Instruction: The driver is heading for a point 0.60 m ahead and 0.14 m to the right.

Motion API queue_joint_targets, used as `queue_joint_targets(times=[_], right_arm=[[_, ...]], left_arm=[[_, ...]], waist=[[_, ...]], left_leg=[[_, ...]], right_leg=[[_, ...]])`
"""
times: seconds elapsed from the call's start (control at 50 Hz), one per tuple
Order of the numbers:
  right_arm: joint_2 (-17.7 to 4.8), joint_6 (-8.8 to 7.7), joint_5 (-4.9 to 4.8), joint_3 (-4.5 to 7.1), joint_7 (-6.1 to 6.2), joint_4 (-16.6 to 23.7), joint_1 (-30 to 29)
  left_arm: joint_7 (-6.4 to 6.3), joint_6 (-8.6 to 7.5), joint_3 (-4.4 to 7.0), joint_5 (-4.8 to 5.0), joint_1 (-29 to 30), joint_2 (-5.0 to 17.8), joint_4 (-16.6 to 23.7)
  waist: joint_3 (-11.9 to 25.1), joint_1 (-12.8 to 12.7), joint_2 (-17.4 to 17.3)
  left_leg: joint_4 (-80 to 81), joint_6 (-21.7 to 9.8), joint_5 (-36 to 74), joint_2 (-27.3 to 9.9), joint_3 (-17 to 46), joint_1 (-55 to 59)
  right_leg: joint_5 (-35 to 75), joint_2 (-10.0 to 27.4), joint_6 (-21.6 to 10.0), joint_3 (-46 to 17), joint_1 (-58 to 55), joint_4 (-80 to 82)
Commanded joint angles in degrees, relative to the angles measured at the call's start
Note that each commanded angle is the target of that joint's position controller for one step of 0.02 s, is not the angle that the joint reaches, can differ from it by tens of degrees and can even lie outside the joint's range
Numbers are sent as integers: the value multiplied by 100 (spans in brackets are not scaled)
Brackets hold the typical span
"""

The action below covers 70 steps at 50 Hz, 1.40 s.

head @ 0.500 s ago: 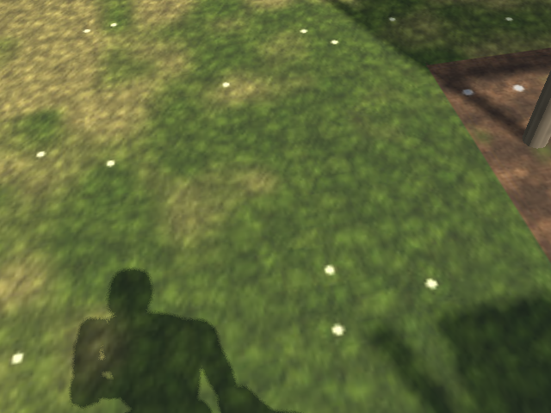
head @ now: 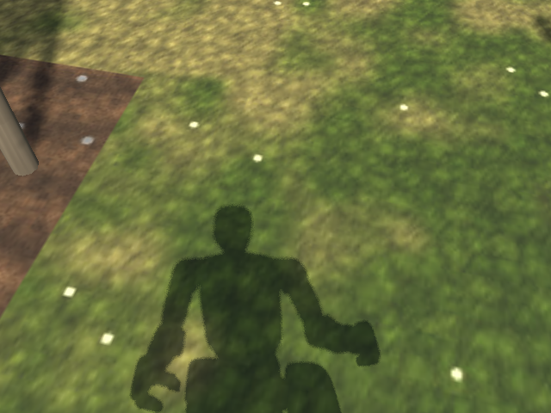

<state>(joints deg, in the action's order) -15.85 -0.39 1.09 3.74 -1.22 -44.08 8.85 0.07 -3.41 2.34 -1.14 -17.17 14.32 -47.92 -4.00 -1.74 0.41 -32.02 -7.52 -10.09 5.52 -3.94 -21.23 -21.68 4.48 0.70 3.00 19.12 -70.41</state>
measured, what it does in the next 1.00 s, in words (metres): walks ahead, turning right: right foot, then left foot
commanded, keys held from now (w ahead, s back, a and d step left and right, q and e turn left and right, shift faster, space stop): w+e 0.68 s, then no key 0.32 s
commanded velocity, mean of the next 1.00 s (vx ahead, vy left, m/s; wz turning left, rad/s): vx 0.43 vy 0.00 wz -0.23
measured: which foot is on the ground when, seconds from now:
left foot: down 0.00-0.48, up 0.50-0.92, down 0.94-1.00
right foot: up 0.00-0.44, down 0.46-0.94, up 0.96-1.00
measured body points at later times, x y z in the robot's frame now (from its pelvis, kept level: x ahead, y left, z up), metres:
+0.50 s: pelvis +0.28 -0.04 -0.01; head +0.31 -0.05 +0.44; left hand +0.47 +0.18 -0.12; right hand +0.23 -0.30 -0.15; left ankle +0.08 +0.05 -0.68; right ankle +0.37 -0.11 -0.73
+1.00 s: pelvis +0.52 -0.06 +0.00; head +0.56 -0.07 +0.45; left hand +0.63 +0.19 -0.14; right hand +0.60 -0.34 -0.11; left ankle +0.65 -0.02 -0.73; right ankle +0.37 -0.11 -0.69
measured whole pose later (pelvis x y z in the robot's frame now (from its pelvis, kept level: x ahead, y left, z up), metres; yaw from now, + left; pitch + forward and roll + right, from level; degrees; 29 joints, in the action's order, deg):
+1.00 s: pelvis +0.52 -0.06 +0.00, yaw -20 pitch +0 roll -1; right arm -13.9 -4.0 1.3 -0.2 0.4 -44.4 6.8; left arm -1.3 -1.8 2.9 0.4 -19.4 15.6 -50.5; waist -4.5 -3.2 0.1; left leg -30.3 -3.3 -5.9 1.4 -1.7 -24.4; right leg -29.7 -9.0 -3.9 -6.9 9.5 -46.6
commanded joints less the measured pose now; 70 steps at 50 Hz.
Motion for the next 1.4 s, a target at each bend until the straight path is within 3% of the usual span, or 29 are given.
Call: queue_joint_targets(times=[0.02, 0.12, 0.24, 0.34, 0.4, 0.44, 0.46, 0.48, 0.5, 0.52, 0.56, 0.6, 0.66, 0.76, 0.84, 0.88, 0.92, 0.94, 0.96, 0.98, 1.0, 1.04, 1.1, 1.2, 1.28, 1.3, 1.32, 1.34, 1.4], right_arm=[[-613, -112, -85, 166, 115, 101, 542], [-595, -374, -66, 99, 48, -225, 1018], [-560, -449, -17, 29, 88, -453, 1409], [-465, -460, 27, -59, 222, -706, 1654], [-644, -450, 61, -62, 311, -796, 1548], [-837, -382, 101, -21, 357, -801, 1449], [-910, -361, 60, -13, 356, -728, 1282], [-685, -422, -48, -93, 314, -433, 1216], [-451, -487, -61, -101, 210, -190, 1369], [-627, -514, 85, -93, 178, -153, 990], [-568, -595, 13, -124, 129, -26, 709], [-464, -382, 169, -156, 104, -7, 812], [-347, -189, 196, -188, 60, 129, 678], [-235, -192, 103, -245, 58, 404, -173], [-256, -231, 25, -276, 89, 458, -519], [-377, -282, 44, -249, 122, 380, -340], [-557, -374, 76, -182, 184, 97, 420], [-636, -476, 107, -164, 223, -48, 910], [-1031, -532, 155, -112, 265, -52, 1377], [-1094, -396, -1, -31, 227, -86, 1337], [-707, -321, -136, -116, 163, -6, 1172], [-184, -270, -77, -287, 182, 45, 407], [-248, -216, 16, -316, 228, -118, 184], [-477, -122, 13, -239, 216, -372, 337], [-436, 38, -43, -222, 230, -498, 328], [-352, 45, -57, -230, 216, -516, 397], [-253, 70, -122, -222, 199, -561, 513], [-221, 70, -101, -229, 183, -689, 520], [-229, 17, -49, -212, 179, -970, 760]], left_arm=[[12, -17, 100, -114, -195, 585, 426], [140, 211, 81, -96, 146, 453, 395], [201, 197, 64, 14, 1070, 395, 575], [271, 148, -4, -43, 1680, 302, 790], [244, 145, 13, -46, 1364, 344, 750], [195, 113, 115, -63, 337, 566, 466], [158, 64, 212, -128, -546, 740, 215], [69, 86, 416, -205, -1292, 1362, 102], [70, 140, 487, -60, -923, 1620, 184], [104, 157, 483, 156, -699, 1454, 141], [72, 176, 335, 99, -182, 876, 177], [31, 118, 263, 107, 39, 720, 183], [49, 4, 321, 123, -127, 956, 134], [27, 25, 304, 143, -542, 922, 6], [-66, 106, 250, 83, -794, 830, -88], [-117, 134, 237, 22, -703, 836, -82], [-155, 100, 245, 51, -413, 927, -40], [-139, 55, 223, 116, -305, 903, -5], [-127, -10, 126, 173, -617, 575, 178], [-160, 82, 124, 323, -1494, 416, -37], [-188, 193, 174, 92, -1272, 805, -217], [-133, 310, 137, -8, -653, 624, -207], [-72, 531, 60, -20, -673, 407, -345], [-139, 649, -32, 15, -295, 333, -521], [-159, 545, -92, -44, -203, 329, -692], [-183, 477, -96, -104, -185, 468, -682], [-178, 437, -76, -19, 52, 608, -733], [-167, 370, -137, 15, 172, 398, -773], [-201, 246, -156, 66, 223, 385, -915]], waist=[[535, 36, 35], [287, 109, -189], [-24, 448, -289], [-263, 591, -264], [41, 347, -492], [635, -111, -647], [1062, -574, -534], [1683, -835, 224], [2046, -313, 1304], [1634, -359, 284], [438, 10, -312], [241, 313, -206], [287, 355, 32], [290, 25, 245], [509, -243, 416], [515, -149, 469], [634, 255, 430], [859, 525, 179], [1588, 468, -669], [2398, 246, -1567], [2100, 245, -577], [1028, 77, -231], [735, -110, -741], [745, 62, -869], [316, -21, -536], [220, 47, -252], [-107, 286, 357], [-88, 312, 423], [91, 405, 377]], left_leg=[[1795, -865, 1698, -1630, 2070, 1547], [2285, -606, 2239, -1394, 1308, 1402], [2529, -141, 2182, -1440, 692, 2117], [2415, -27, 3063, -1638, 222, 2810], [1504, 146, 5569, -1714, -88, 3094], [-51, 204, 6603, -1759, -208, 3072], [-1323, 250, 5725, -1679, -352, 2369], [-3434, 404, 3344, -1203, -572, 750], [-5178, 605, -1939, 91, 11, -1356], [-5254, 510, -1510, -406, 900, -1866], [-4294, 555, -911, -870, 782, -1723], [-3660, 749, -871, -1033, 726, -1187], [-2953, 969, -587, -1050, 496, -1101], [-1358, 1056, 590, -861, 197, -1050], [-580, 859, 968, -583, 168, -816], [-196, 709, 726, -488, 289, -507], [542, 475, 869, -410, 383, 308], [1009, 333, 2115, -717, 584, 1183], [411, -73, 5191, -2117, 1747, 2607], [305, -1177, 6837, -3206, 3053, 3399], [595, -1137, 5727, -2944, 3031, 2766], [1188, -705, 3723, -2324, 2137, 1558], [1596, -365, 2672, -1697, 1298, 570], [1846, -304, 240, -1616, 1430, 485], [1974, 220, -1794, -1437, 1532, -283], [1773, 429, -1727, -1302, 1460, -336], [1633, 543, -1225, -870, 988, 99], [1354, 560, -512, -808, 888, 886], [1229, 476, 99, -939, 948, 1476]], right_leg=[[337, 336, -2, -458, 1413, 226], [1157, 360, 8, -218, 1570, 1150], [2202, 59, -182, -371, 2134, 2314], [2137, -251, -406, 2, 2104, 3270], [1408, -690, -711, 451, 1262, 3596], [925, -1020, -995, 518, 192, 3801], [1169, -933, -1231, 193, -1060, 4269], [841, 352, -1837, -1581, -2659, 4395], [1841, 1628, -2681, -4610, -3725, 5017], [1746, 1412, -2591, -4061, -3394, 5115], [2067, 1000, -2100, -2891, -1821, 5521], [2549, 511, -1835, -2253, -994, 5733], [2924, 205, -1799, -1904, -641, 5876], [5328, -142, -1161, -1284, -956, 5426], [5659, -103, -846, -1324, -1609, 5014], [5702, 43, -808, -1515, -1812, 4672], [5852, 41, -699, -1650, -1875, 3954], [5208, -182, -591, -1546, -1598, 3230], [2542, -584, -437, -1297, -743, 1935], [-1526, -1399, -293, -870, 119, 563], [-1451, -1187, -309, -1111, 285, 265], [-902, -859, -187, -1121, 303, 640], [-503, -768, -5, -750, -508, 1664], [-130, -636, -40, -425, -842, 3164], [818, -453, -299, -592, -1494, 4693], [640, -2, -416, -1171, -1424, 5074], [5, 186, -547, -1506, -452, 5291], [-280, 247, -507, -1583, 86, 5573], [163, 67, -345, -1335, 46, 5625]])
